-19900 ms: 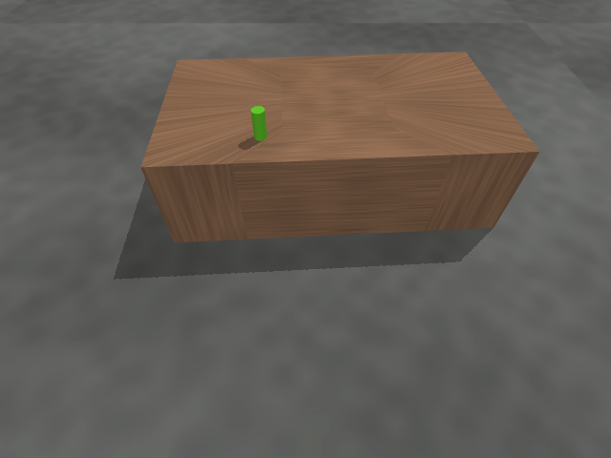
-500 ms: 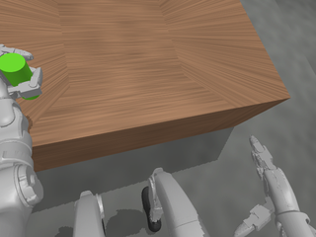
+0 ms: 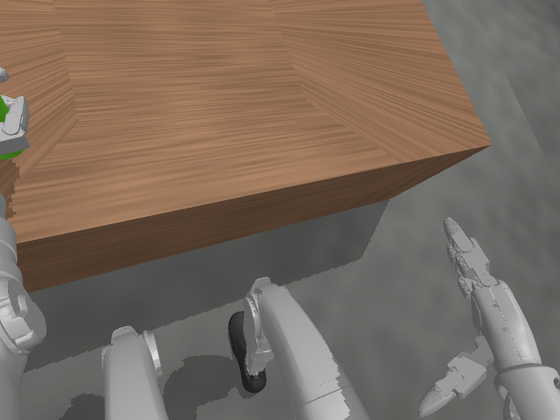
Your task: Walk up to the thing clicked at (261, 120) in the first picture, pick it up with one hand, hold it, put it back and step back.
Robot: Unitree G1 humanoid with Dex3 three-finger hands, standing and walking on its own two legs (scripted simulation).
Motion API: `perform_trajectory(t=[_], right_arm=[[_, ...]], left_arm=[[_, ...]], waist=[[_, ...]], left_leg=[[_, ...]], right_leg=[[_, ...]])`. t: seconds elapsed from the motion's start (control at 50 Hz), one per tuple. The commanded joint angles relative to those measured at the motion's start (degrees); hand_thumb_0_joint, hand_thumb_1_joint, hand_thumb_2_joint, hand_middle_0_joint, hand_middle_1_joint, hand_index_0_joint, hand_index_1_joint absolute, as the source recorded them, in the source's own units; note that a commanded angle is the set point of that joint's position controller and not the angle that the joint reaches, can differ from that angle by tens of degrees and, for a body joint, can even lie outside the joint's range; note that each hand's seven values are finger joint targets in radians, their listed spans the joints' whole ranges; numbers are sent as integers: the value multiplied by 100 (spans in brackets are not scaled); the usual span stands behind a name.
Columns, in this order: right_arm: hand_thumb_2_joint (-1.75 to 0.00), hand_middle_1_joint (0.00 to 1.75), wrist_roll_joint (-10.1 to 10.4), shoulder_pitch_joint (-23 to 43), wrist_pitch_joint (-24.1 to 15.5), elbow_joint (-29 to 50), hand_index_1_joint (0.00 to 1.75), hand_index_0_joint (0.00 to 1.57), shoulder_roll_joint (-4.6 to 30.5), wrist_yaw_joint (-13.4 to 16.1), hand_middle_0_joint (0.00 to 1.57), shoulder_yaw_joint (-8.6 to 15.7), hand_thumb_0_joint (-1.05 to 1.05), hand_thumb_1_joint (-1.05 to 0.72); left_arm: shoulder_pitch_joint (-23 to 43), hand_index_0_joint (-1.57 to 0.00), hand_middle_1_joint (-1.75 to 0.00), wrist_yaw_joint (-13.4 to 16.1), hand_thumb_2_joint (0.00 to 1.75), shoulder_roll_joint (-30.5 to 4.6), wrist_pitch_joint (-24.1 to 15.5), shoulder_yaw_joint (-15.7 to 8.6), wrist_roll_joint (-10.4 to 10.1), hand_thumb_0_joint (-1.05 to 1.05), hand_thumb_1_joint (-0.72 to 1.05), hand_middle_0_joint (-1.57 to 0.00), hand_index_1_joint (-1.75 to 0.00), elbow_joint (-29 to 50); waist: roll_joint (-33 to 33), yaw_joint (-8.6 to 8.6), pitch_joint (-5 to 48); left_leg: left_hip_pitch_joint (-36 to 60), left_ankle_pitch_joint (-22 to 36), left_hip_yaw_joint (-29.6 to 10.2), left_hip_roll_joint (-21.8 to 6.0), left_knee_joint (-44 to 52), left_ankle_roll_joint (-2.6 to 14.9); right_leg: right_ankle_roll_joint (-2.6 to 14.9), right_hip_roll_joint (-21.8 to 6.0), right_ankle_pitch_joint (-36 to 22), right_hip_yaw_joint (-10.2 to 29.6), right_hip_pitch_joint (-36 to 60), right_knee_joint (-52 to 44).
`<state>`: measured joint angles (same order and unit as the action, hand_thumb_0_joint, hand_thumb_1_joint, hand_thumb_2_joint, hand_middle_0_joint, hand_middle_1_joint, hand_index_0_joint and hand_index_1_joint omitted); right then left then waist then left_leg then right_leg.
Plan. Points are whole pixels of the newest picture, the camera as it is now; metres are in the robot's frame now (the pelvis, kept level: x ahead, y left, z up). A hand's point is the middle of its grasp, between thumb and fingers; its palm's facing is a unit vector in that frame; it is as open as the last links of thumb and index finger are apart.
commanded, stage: lower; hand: left
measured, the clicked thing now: out of the picture +0.55 +0.22 -0.05
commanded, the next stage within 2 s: loosen in 0.66 s
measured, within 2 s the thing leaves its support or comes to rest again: rests again in 0.60 s
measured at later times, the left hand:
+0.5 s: hand (9, 124) +0.55 +0.20 -0.08, palm faces +0.20 -0.98 -0.05, open 6.4 cm
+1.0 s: hand (14, 121) +0.56 +0.20 -0.09, palm faces +0.21 -0.98 -0.02, open 6.9 cm
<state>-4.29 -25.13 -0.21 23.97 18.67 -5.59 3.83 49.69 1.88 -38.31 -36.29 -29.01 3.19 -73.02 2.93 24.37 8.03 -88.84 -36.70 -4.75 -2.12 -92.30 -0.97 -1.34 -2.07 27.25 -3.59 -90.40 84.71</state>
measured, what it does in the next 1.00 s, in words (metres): stands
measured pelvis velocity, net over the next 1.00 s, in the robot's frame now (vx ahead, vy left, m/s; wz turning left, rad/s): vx -0.01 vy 0.01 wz -0.02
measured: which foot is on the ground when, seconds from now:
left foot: down 0.00-1.00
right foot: down 0.00-1.00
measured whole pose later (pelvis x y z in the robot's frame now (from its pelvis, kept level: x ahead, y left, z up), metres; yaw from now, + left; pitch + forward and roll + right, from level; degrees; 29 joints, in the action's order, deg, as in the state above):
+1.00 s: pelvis -0.01 +0.01 -0.03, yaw -1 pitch +35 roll -7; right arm -3.1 -25.8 -1.1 29.6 20.1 -6.5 4.7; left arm 52.4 3.4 -41.5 -34.2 -28.4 4.6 -72.4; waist 3.3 27.8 8.3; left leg -96.9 -37.9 -5.3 -1.7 -99.4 -0.3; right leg -2.1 -2.1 27.7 -3.5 -97.9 90.5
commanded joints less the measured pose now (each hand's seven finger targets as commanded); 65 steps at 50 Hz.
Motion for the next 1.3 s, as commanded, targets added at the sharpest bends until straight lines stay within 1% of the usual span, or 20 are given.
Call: perform_trajectory(t=[0.0, 0.04, 0.1, 0.14, 0.24, 0.3, 0.4, 0.5, 0.58, 0.64, 0.68, 0.76, 0.88, 0.94, 0.96, 1.02, 1.06, 1.1, 1.18, 1.28], right_arm=[[-6, 5, 34, -279, -294, 1025, 5, 5, 1029, 142, 5, 787, 0, 54], [-5, 5, 35, -407, -299, 1027, 5, 5, 1055, 157, 5, 862, 0, 54], [-5, 5, 47, -392, -307, 1079, 5, 5, 1039, 136, 5, 872, 0, 54], [-6, 5, 67, -364, -307, 990, 5, 5, 1058, 143, 5, 881, 0, 53], [-5, 5, 62, -518, -321, 1125, 5, 5, 1065, 125, 5, 878, 0, 54], [-5, 5, 55, -361, -334, 1214, 5, 5, 1116, 111, 5, 898, 0, 54], [-5, 5, 37, -451, -307, 1213, 5, 5, 1124, 91, 5, 971, 0, 54], [-5, 5, 47, -389, -306, 1148, 5, 5, 1108, 68, 5, 853, 0, 54], [-5, 5, 46, -388, -298, 1279, 5, 5, 1117, 65, 5, 911, 0, 54], [-5, 5, 62, -321, -325, 1393, 5, 5, 1174, 74, 5, 944, 0, 54], [-5, 5, 67, -404, -325, 1306, 5, 5, 1111, 71, 5, 869, 0, 54], [-4, 5, 77, -358, -332, 1410, 5, 5, 1175, 75, 5, 931, 0, 54], [-4, 5, 132, -439, -360, 1448, 5, 5, 1163, 76, 5, 979, 0, 53], [-4, 5, 147, -416, -366, 1477, 5, 5, 1186, 71, 5, 1012, 0, 52], [-5, 5, 130, -412, -354, 1471, 5, 5, 1172, 59, 5, 994, 0, 53], [-5, 5, 144, -429, -340, 1447, 5, 5, 1226, 68, 5, 1025, 0, 53], [-5, 5, 150, -494, -337, 1451, 5, 5, 1191, 56, 5, 1038, 0, 53], [-5, 5, 136, -507, -325, 1344, 5, 5, 1181, 40, 5, 998, 0, 53], [-5, 5, 152, -460, -336, 1464, 5, 5, 1189, 53, 5, 1000, 0, 53], [-5, 5, 155, -467, -350, 1494, 5, 5, 1226, 73, 5, 1034, 0, 53]], left_arm=[[2032, -137, -145, -8, 133, -1088, -386, 51, -36, 0, 46, -135, -145, 984], [2150, -139, -147, 20, 133, -1438, -405, -84, -5, 0, 47, -137, -147, 1260], [2185, -136, -146, 47, 132, -1421, -384, -81, 24, 0, 44, -135, -145, 1306], [2061, -136, -145, 45, 131, -1081, -339, 79, -7, 0, 41, -135, -145, 952], [2403, -136, -145, 68, 130, -1507, -441, -65, 33, 0, 46, -134, -144, 1544], [2118, -134, -142, 81, 129, -1085, -344, 123, 46, 0, 44, -132, -142, 1036], [2331, -135, -142, 173, 129, -1418, -398, 11, 144, 0, 46, -133, -142, 1396], [2230, -132, -141, 173, 129, -1162, -325, 150, 136, 0, 43, -131, -141, 1015], [2393, -133, -142, 226, 129, -1483, -340, 35, 240, 0, 43, -132, -142, 1223], [2295, -134, -142, 207, 129, -1235, -296, 132, 182, 0, 41, -132, -142, 972], [2410, -132, -140, 225, 127, -1517, -309, 62, 221, 0, 42, -131, -140, 1090], [2388, -141, -141, 228, 121, -1421, -279, 114, 241, 0, 42, -140, -140, 1002], [2463, -110, -100, 179, 73, -1369, -220, 46, 67, 0, 4, -107, -97, 1156], [2449, -102, -88, 181, 57, -1512, -211, 2, 140, 0, -13, -99, -86, 1302], [2350, -94, -83, 157, 58, -1275, -171, 125, 151, 0, -21, -91, -82, 1058], [2401, -75, -68, 165, 45, -1392, -136, 79, 139, 0, -38, -73, -67, 1176], [2480, -71, -63, 159, 43, -1468, -124, 42, 151, 0, -40, -69, -63, 1339], [2358, -67, -61, 153, 42, -1205, -80, 118, 125, 0, -43, -65, -60, 1094], [2425, -58, -53, 176, 37, -1450, -120, 11, 131, 0, -45, -57, -52, 1316], [2335, -49, -45, 146, 32, -1337, -127, 60, 105, 0, -54, -48, -45, 1231]], waist=[[-2348, -95, 3426], [-2443, -97, 3611], [-2470, -83, 3629], [-2378, -27, 3238], [-2622, -13, 3667], [-2519, 88, 3462], [-2761, 51, 3563], [-2760, 138, 3359], [-2715, 138, 3486], [-2583, 224, 3447], [-2709, 175, 3492], [-2629, 225, 3456], [-2758, 256, 3479], [-2808, 190, 3495], [-2816, 268, 3386], [-2830, 208, 3383], [-2876, 194, 3513], [-2849, 238, 3259], [-2755, 178, 3381], [-2687, 204, 3432]], left_leg=[[2307, 1850, 58, 149, 1240, 17], [2290, 1930, 103, 166, 1128, 47], [2207, 1901, 111, 173, 1083, 45], [2257, 1801, 33, 141, 1200, 2], [2357, 2050, 67, 159, 1017, 20], [2411, 2164, 13, 126, 1018, 9], [2512, 2119, 1, 115, 966, -28], [2471, 2171, -56, 92, 940, -42], [2085, 1860, 19, 137, 878, -2], [2033, 1804, 11, 127, 832, 16], [1961, 1819, 41, 148, 757, 24], [1888, 1650, 40, 153, 754, 19], [1956, 1655, 25, 149, 723, 11], [2057, 1742, 10, 140, 729, -5], [2012, 1757, -5, 134, 751, -20], [2136, 1829, -16, 129, 760, -29], [2161, 1909, 2, 124, 697, -15], [2199, 1852, -41, 111, 778, -44], [1998, 1662, -3, 141, 787, -15], [2034, 1902, 3, 140, 742, -11]], right_leg=[[294, 283, -1181, 111, 2207, -687], [274, 266, -1300, 173, 2357, -656], [272, 254, -1283, 218, 2364, -604], [314, 320, -1115, 40, 1945, -590], [300, 293, -1365, 81, 2117, -463], [321, 321, -1380, -2, 1863, -447], [337, 329, -1278, -24, 1707, -342], [347, 341, -1245, -71, 1425, -285], [314, 311, -1173, 2, 1728, -250], [309, 319, -1131, -12, 1625, -236], [301, 307, -1151, 28, 1645, -191], [289, 301, -1060, 35, 1608, -185], [292, 292, -1039, 23, 1523, -152], [310, 296, -1076, -5, 1435, -109], [319, 300, -1082, -35, 1398, -93], [324, 305, -1104, -50, 1333, -115], [320, 306, -1178, -28, 1370, -65], [337, 316, -1053, -89, 1157, -113], [308, 301, -1012, -45, 1450, -132], [306, 297, -1207, -39, 1490, -97]])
